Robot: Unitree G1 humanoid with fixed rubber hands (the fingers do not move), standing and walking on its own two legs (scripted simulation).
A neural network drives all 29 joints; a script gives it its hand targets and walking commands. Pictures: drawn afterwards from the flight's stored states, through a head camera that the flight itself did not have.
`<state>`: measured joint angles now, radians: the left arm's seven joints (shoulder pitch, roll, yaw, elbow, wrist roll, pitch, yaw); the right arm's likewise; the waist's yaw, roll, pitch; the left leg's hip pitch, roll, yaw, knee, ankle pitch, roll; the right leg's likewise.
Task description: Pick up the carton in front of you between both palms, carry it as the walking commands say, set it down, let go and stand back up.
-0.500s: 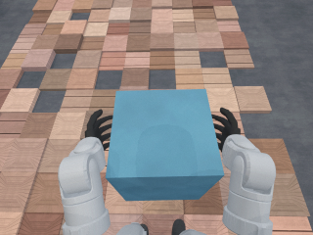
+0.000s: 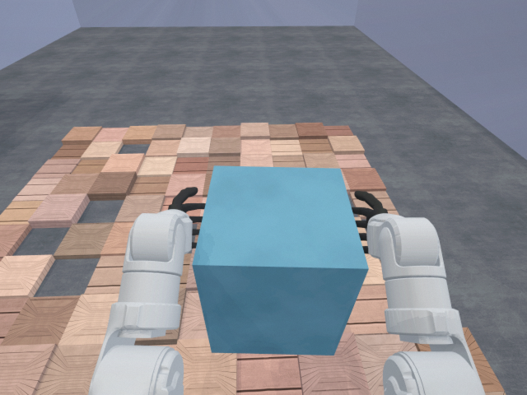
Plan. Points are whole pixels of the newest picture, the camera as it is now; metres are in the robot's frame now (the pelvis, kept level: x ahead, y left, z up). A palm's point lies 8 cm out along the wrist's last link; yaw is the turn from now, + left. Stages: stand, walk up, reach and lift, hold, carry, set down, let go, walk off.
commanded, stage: carry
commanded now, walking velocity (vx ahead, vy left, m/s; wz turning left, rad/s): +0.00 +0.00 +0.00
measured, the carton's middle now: (274, 262) +0.34 +0.00 +0.06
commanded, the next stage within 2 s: none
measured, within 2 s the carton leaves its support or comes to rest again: neither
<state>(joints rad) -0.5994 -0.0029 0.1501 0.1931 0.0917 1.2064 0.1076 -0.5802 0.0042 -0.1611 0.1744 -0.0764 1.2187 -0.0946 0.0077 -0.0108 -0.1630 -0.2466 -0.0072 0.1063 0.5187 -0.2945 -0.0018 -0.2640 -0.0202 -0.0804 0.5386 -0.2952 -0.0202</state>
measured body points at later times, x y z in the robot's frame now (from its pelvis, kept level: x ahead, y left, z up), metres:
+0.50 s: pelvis -0.01 +0.00 +0.00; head -0.01 +0.01 +0.45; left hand +0.36 +0.16 +0.11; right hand +0.35 -0.15 +0.11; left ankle -0.01 +0.09 -0.73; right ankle -0.01 -0.11 -0.73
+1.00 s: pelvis -0.02 +0.00 +0.00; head -0.04 +0.01 +0.45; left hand +0.34 +0.16 +0.12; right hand +0.34 -0.14 +0.12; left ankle -0.01 +0.09 -0.73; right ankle -0.01 -0.11 -0.73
